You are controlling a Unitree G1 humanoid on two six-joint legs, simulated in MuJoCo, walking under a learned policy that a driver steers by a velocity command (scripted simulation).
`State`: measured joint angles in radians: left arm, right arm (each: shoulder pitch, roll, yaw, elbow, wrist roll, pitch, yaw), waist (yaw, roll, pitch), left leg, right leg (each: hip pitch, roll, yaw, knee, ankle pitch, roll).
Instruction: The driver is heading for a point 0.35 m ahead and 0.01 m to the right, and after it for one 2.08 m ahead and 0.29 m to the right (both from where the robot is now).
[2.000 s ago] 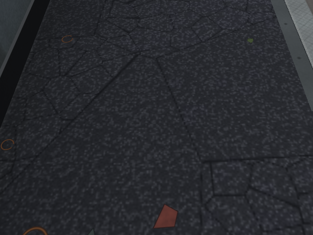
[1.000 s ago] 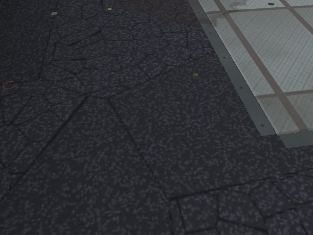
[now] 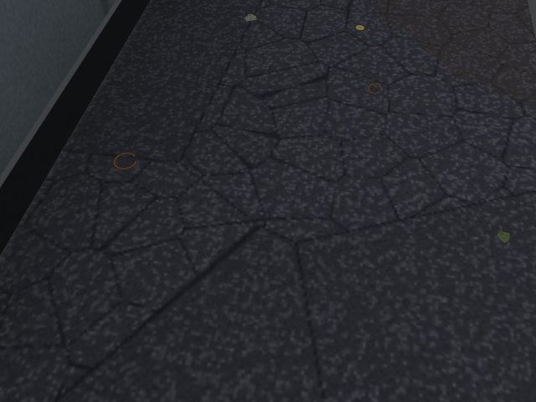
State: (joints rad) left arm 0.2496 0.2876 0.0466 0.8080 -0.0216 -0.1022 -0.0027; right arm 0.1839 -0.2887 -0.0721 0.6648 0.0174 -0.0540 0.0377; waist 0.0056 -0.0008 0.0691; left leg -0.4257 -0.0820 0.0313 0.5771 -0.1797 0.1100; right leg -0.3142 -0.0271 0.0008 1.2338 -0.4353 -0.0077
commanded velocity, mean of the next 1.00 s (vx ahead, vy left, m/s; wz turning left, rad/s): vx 0.21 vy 0.00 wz -0.14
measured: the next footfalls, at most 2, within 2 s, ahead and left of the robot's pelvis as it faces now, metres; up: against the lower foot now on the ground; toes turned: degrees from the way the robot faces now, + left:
right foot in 0.36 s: +0.42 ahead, -0.12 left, +0.00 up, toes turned +7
left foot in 0.80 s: +0.40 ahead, +0.10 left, +0.00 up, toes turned -12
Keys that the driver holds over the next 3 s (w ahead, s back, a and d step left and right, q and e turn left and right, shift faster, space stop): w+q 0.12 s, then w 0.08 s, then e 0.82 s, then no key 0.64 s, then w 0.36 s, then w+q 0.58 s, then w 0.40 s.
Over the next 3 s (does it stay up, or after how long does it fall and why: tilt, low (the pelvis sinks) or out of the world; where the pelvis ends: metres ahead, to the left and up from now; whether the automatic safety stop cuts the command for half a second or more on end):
stays up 0.90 -0.14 0.01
